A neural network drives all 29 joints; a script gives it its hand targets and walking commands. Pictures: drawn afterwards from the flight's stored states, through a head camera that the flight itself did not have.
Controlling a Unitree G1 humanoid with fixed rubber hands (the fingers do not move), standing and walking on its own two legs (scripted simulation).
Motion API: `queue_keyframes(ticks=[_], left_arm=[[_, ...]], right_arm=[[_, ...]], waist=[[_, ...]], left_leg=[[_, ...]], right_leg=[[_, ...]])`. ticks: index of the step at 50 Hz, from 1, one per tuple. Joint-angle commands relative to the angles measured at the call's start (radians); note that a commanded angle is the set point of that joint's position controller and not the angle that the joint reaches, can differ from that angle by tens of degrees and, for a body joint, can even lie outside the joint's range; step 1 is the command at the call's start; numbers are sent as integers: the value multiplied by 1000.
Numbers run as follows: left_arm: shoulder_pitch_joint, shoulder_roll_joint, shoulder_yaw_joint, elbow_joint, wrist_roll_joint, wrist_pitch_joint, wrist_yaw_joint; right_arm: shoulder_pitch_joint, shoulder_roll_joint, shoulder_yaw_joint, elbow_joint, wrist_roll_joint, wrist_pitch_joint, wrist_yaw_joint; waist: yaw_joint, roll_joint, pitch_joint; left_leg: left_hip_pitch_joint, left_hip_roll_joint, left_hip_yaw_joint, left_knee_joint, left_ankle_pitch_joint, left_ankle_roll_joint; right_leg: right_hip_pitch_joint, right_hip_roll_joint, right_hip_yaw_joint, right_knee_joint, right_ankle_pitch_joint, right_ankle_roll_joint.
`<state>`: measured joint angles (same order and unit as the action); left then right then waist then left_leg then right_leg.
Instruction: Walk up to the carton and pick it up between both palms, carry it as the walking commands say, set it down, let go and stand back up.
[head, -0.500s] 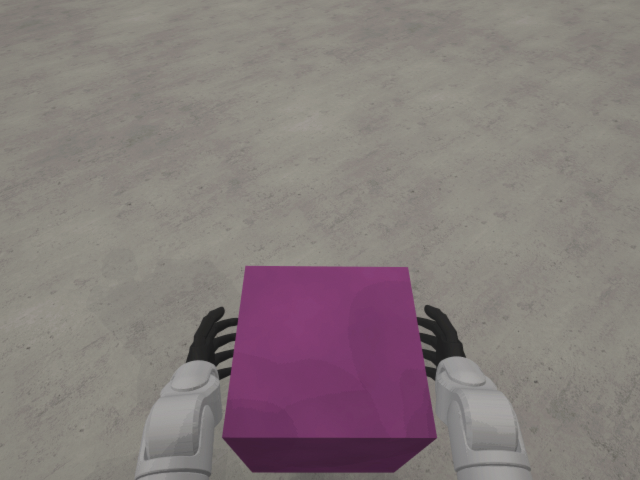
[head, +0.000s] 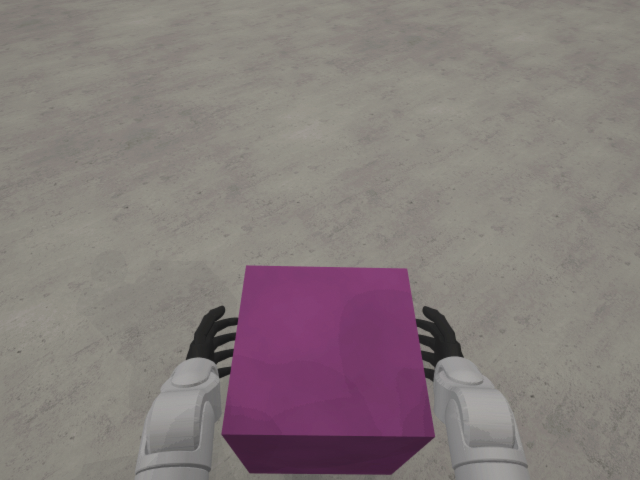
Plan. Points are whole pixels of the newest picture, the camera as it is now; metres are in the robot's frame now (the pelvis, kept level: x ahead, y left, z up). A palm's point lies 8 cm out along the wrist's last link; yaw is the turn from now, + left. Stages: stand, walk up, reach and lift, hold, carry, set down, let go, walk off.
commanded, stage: carry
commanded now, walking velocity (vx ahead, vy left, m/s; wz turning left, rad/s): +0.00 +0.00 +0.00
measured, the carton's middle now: (323, 377) +0.29 +0.00 -0.05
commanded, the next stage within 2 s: none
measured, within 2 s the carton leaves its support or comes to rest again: neither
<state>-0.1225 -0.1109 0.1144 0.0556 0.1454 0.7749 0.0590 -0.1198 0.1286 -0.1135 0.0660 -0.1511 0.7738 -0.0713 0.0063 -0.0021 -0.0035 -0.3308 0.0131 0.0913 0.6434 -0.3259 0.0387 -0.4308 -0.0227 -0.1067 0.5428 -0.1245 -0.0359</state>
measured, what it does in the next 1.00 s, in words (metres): stands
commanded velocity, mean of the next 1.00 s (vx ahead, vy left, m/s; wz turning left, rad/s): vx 0.00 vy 0.00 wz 0.00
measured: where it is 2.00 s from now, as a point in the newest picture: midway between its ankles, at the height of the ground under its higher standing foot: outside the picture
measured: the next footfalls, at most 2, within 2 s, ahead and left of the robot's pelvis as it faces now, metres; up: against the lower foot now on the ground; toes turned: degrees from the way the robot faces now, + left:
none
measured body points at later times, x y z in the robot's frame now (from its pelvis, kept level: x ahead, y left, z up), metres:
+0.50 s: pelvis +0.02 +0.01 +0.00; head +0.01 +0.01 +0.45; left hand +0.29 +0.16 +0.02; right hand +0.30 -0.14 +0.02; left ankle +0.01 +0.09 -0.72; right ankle +0.10 -0.10 -0.72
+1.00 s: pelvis +0.03 +0.01 +0.00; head +0.05 +0.02 +0.45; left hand +0.31 +0.17 +0.01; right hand +0.31 -0.14 +0.01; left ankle +0.01 +0.09 -0.72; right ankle +0.10 -0.10 -0.72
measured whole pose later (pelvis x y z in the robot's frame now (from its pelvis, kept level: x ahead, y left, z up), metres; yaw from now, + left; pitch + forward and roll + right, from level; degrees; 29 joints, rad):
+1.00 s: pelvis +0.03 +0.01 +0.00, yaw +1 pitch +2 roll -1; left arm -0.12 -0.12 0.11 0.03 0.14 0.77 0.07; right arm -0.11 0.13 -0.11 0.05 -0.15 0.76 -0.06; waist 0.01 0.00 -0.01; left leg -0.31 0.01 0.08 0.63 -0.36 0.05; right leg -0.41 -0.02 -0.12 0.53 -0.16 -0.02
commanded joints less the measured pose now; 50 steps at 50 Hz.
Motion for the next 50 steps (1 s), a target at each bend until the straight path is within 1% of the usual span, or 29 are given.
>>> queue_keyframes(ticks=[1, 4, 5, 6, 7, 9, 10, 12, 14, 15, 16, 19, 20, 23, 26, 27, 31, 33, 34, 36, 38, 39, 40, 41, 44, 45, 46, 47, 50], left_arm=[[-614, -764, -603, -209, -257, -60, -205], [-611, -759, -627, -281, -274, -79, -199], [-594, -764, -601, -216, -244, -70, -195], [-621, -756, -600, -245, -253, -75, -201], [-621, -745, -627, -259, -271, -73, -209], [-618, -735, -615, -270, -269, -79, -207], [-633, -732, -575, -221, -243, -82, -207], [-594, -680, -567, -257, -249, -80, -191], [-587, -761, -617, -254, -272, -87, -207], [-488, -745, -591, -120, -240, -60, -210], [-596, -762, -610, -212, -253, -80, -212], [-511, -752, -582, -151, -216, -64, -200], [-533, -763, -584, -158, -225, -65, -202], [-615, -745, -594, -249, -236, -71, -198], [-629, -744, -593, -217, -237, -73, -202], [-702, -749, -620, -278, -260, -81, -199], [-632, -785, -587, -210, -241, -79, -205], [-593, -779, -592, -162, -242, -61, -208], [-648, -759, -601, -243, -254, -73, -203], [-625, -774, -593, -233, -262, -71, -207], [-494, -764, -583, -166, -228, -56, -206], [-576, -773, -609, -249, -239, -69, -202], [-596, -758, -619, -276, -255, -68, -201], [-658, -758, -628, -292, -270, -70, -202], [-559, -740, -582, -205, -224, -54, -201], [-568, -716, -582, -223, -245, -66, -195], [-625, -780, -628, -251, -267, -78, -212], [-574, -747, -596, -236, -251, -80, -206], [-618, -812, -641, -264, -258, -77, -208]], right_arm=[[-604, 758, 581, -276, 247, -73, 191], [-498, 779, 585, -245, 246, -76, 193], [-566, 771, 582, -232, 241, -78, 192], [-561, 788, 589, -223, 248, -72, 201], [-522, 749, 573, -246, 240, -78, 196], [-540, 760, 596, -266, 248, -82, 193], [-596, 776, 593, -211, 235, -81, 193], [-558, 692, 573, -312, 224, -80, 172], [-516, 784, 604, -276, 241, -87, 187], [-496, 744, 591, -200, 218, -70, 184], [-543, 769, 589, -222, 231, -85, 202], [-530, 768, 588, -218, 243, -70, 197], [-530, 782, 599, -215, 240, -72, 199], [-505, 783, 574, -184, 239, -62, 203], [-518, 781, 570, -170, 216, -66, 197], [-516, 789, 557, -168, 213, -71, 193], [-624, 818, 615, -246, 249, -84, 194], [-561, 782, 575, -200, 226, -74, 193], [-567, 792, 591, -237, 244, -74, 192], [-565, 814, 600, -241, 249, -73, 190], [-520, 784, 610, -236, 252, -67, 198], [-509, 802, 583, -222, 246, -70, 204], [-487, 785, 585, -236, 239, -65, 203], [-479, 787, 556, -199, 228, -70, 200], [-507, 777, 566, -188, 225, -57, 201], [-481, 731, 553, -228, 217, -72, 190], [-553, 815, 612, -254, 236, -88, 198], [-488, 804, 596, -213, 233, -81, 198], [-532, 820, 602, -245, 250, -83, 213]], waist=[[-4, 32, -396], [0, 65, -486], [-1, 68, -499], [-6, 4, -466], [-5, 72, -448], [1, 13, -488], [-3, -75, -490], [-2, -57, -532], [-2, -13, -534], [-7, -14, -488], [-6, 38, -469], [2, 9, -420], [-2, -23, -409], [-2, 80, -404], [-2, 0, -392], [-8, 54, -409], [0, -26, -431], [-8, 13, -403], [-3, 51, -459], [0, -37, -490], [1, 7, -448], [-1, 52, -476], [-5, 28, -486], [-4, 101, -472], [-1, 8, -412], [1, 36, -484], [-2, -59, -517], [-7, -51, -511], [-1, 119, -469]], left_leg=[[52, 165, -185, -227, 91, 45], [135, 145, -129, -150, 265, 40], [123, 139, -125, -122, 371, 31], [148, 143, -140, -144, 351, 26], [114, 171, -185, -184, 289, 35], [97, 156, -141, -151, 221, 50], [65, 151, -176, -150, 188, 52], [101, 131, -123, -122, 175, 42], [137, 114, -105, -92, 258, 28], [131, 117, -126, -84, 346, 30], [129, 141, -173, -111, 467, 17], [43, 148, -156, -179, 112, 45], [46, 135, -151, -182, 102, 40], [32, 151, -191, -234, 26, 46], [-31, 125, -161, -213, 4, 47], [30, 121, -144, -206, 90, 34], [26, 122, -145, -175, 97, 42], [53, 152, -175, -197, 269, 25], [82, 154, -181, -181, 229, 52], [65, 133, -128, -137, 181, 55], [80, 137, -155, -186, 191, 41], [69, 161, -183, -200, 172, 43], [119, 159, -167, -182, 258, 44], [98, 165, -166, -176, 319, 41], [42, 142, -152, -183, 159, 42], [98, 140, -151, -170, 135, 50], [91, 128, -139, -121, 203, 41], [94, 123, -133, -120, 256, 34], [154, 160, -165, -174, 411, 19]], right_leg=[[204, -83, 78, -55, -47, 20], [233, -124, 111, -41, 76, -2], [268, -127, 108, -32, 186, -7], [235, -102, 59, -27, 100, 11], [203, -96, 86, -24, 2, 15], [259, -127, 105, -39, 79, 3], [302, -122, 97, -36, 104, -9], [306, -138, 106, -52, 157, -8], [308, -146, 125, -34, 253, -14], [279, -148, 119, -29, 266, -10], [264, -126, 98, 6, 192, -10], [259, -106, 96, -57, 10, -9], [261, -110, 92, -43, 24, -13], [226, -117, 116, -42, -59, -15], [305, -114, 113, -84, 10, -20], [269, -115, 103, -61, 45, -18], [292, -114, 104, -84, 61, -14], [265, -92, 64, -51, 44, 11], [254, -98, 86, -52, 23, -2], [318, -122, 119, -74, 134, -21], [276, -107, 106, -57, 70, -12], [282, -105, 87, -47, 20, -6], [271, -91, 78, -38, 40, -6], [252, -97, 88, -47, 75, 1], [282, -112, 101, -76, 47, -10], [271, -113, 127, -67, 37, -30], [338, -131, 126, -78, 170, -25], [354, -131, 103, -57, 221, -22], [222, -87, 77, -18, 63, -18]])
